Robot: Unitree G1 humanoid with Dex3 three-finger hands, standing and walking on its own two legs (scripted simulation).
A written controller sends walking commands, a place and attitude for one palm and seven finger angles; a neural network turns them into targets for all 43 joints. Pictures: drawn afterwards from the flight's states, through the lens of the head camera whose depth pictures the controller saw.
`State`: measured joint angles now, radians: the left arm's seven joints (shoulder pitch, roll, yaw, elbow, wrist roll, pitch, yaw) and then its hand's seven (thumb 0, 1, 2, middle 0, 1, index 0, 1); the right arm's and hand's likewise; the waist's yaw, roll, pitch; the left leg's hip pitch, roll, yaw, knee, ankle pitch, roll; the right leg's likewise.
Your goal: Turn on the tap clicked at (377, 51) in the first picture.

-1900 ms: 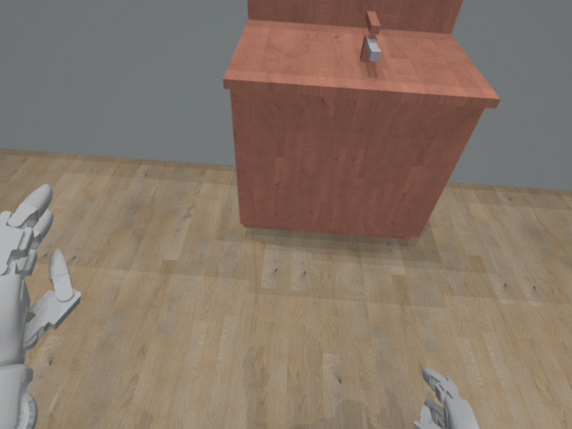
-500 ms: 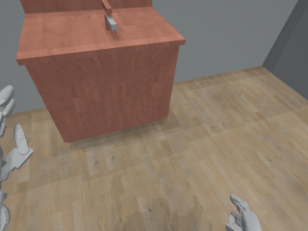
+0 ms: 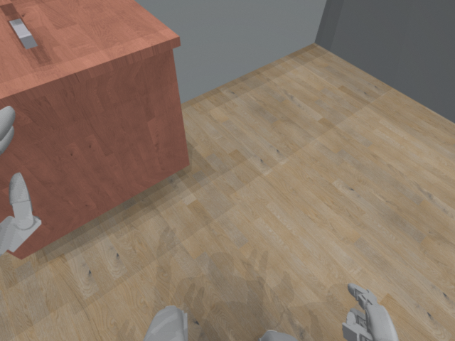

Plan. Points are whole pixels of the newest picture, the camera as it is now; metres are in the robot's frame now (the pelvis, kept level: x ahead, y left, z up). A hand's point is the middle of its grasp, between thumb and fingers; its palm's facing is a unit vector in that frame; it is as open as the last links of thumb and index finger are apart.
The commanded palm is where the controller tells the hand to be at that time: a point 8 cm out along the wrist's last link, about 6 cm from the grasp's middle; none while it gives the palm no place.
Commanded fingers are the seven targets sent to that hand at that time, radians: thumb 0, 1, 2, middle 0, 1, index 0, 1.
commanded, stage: walk to a spot facing it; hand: left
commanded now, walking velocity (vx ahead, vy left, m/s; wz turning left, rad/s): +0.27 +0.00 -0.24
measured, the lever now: (27, 40) +0.75 +0.52 +0.10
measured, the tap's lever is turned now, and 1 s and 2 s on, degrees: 0 0 0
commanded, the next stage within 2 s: turn to face it in 0.08 s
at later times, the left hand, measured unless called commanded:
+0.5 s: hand (77, 135) +0.34 +0.22 +0.20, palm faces +0.34 -0.80 -0.50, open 7.4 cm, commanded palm +0.28 +0.28 +0.20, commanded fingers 0.00 0.90 0.90 -0.20 -0.30 -0.20 -0.30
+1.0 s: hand (38, 186) +0.26 +0.24 +0.19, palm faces +0.57 -0.70 -0.43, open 7.4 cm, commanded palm +0.22 +0.26 +0.20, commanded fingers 0.00 0.90 0.90 -0.20 -0.30 -0.20 -0.30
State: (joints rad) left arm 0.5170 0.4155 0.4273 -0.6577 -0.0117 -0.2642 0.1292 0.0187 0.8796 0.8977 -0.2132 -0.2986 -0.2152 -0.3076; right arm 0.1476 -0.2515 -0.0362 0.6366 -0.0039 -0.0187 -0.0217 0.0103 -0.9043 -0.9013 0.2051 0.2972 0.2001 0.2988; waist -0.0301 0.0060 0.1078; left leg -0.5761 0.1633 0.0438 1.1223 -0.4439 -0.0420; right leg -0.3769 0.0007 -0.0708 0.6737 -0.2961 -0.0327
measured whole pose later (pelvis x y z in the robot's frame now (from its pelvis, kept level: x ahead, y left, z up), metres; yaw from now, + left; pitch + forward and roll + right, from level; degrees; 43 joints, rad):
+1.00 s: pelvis +0.11 -0.04 +0.01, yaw +10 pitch -1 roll -1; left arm 0.47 0.37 0.37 -0.51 -0.04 -0.17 0.15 0.02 0.89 0.90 -0.20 -0.30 -0.21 -0.31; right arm 0.18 -0.17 0.02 0.57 0.01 -0.10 -0.03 0.01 -0.90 -0.90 0.21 0.30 0.20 0.30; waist 0.03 0.05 0.03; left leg -0.40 0.06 -0.03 0.61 -0.22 -0.03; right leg -0.25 -0.01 -0.08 0.56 -0.29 0.02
